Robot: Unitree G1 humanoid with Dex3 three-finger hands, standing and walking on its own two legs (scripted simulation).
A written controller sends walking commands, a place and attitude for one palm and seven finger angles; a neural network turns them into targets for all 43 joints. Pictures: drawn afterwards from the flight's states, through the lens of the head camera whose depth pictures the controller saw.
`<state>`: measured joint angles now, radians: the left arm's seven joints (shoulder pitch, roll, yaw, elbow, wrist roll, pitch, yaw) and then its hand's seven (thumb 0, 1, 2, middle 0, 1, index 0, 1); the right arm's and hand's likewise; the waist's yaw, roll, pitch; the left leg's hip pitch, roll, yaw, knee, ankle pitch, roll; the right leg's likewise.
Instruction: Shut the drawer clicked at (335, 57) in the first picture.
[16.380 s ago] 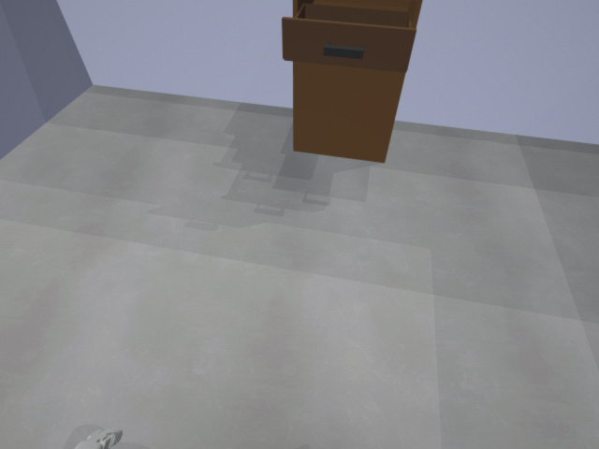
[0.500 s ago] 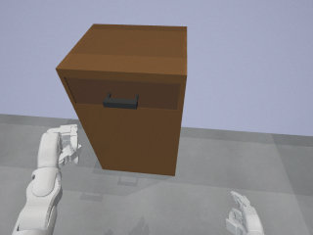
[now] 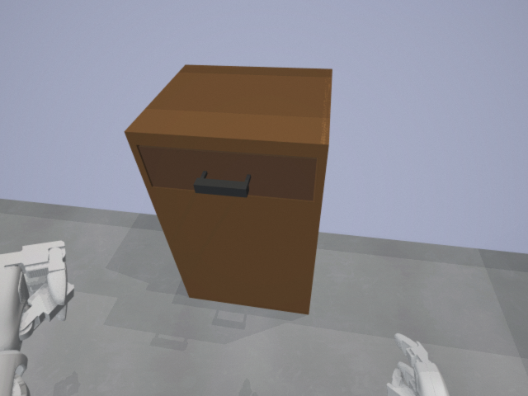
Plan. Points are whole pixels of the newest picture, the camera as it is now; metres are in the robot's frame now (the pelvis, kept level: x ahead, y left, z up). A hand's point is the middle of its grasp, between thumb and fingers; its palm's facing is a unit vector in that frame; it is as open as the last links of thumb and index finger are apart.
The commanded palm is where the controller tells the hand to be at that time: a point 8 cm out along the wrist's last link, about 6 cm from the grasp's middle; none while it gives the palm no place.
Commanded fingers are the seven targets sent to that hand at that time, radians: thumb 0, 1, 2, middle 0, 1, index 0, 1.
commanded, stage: draw the hand back to the body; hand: left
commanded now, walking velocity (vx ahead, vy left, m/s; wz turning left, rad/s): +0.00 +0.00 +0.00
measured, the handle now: (223, 181) +0.63 +0.20 -0.06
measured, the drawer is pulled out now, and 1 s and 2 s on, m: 0.00 0.00 0.00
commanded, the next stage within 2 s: step back with the hand held close in 0.08 s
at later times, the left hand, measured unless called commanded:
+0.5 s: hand (67, 301) +0.17 +0.25 +0.15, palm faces +0.32 -0.81 -0.48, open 3.2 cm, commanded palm +0.11 +0.30 +0.17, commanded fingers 0.00 0.90 0.90 -1.40 -1.60 -1.40 -1.60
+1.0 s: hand (12, 367) +0.09 +0.26 +0.16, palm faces +0.39 -0.81 -0.44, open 3.2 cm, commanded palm +0.03 +0.30 +0.17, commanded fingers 0.00 0.90 0.90 -1.40 -1.60 -1.40 -1.60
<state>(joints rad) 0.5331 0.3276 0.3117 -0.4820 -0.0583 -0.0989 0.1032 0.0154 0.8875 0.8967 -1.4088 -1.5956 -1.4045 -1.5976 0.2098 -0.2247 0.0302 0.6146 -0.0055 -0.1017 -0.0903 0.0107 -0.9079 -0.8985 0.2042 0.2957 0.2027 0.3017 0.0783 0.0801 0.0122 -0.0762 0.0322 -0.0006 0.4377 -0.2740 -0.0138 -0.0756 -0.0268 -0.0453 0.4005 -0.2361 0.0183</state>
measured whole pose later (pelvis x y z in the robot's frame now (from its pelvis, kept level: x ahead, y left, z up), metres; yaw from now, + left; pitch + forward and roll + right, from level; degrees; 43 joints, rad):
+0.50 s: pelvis -0.02 +0.02 +0.00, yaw +0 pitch +0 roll -1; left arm 0.62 0.36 0.34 -0.51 -0.05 -0.19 0.10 0.02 0.89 0.90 -1.41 -1.60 -1.40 -1.60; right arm 0.18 -0.24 -0.01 0.57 -0.01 0.00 -0.09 0.01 -0.91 -0.90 0.20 0.30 0.20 0.30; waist 0.01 0.04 0.03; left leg -0.22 0.01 0.01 0.44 -0.22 0.01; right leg -0.21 -0.05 -0.03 0.38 -0.17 0.04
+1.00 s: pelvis -0.10 +0.02 -0.01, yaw +0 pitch +0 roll -2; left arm 0.61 0.36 0.37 -0.57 -0.02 -0.28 0.15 0.01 0.88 0.90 -1.41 -1.60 -1.41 -1.60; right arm 0.21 -0.22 -0.01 0.57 0.00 -0.05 -0.10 0.01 -0.91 -0.90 0.21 0.30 0.20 0.30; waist 0.00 0.03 0.03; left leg -0.40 0.03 -0.01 0.58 -0.18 0.02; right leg -0.36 -0.03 -0.04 0.48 -0.16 0.03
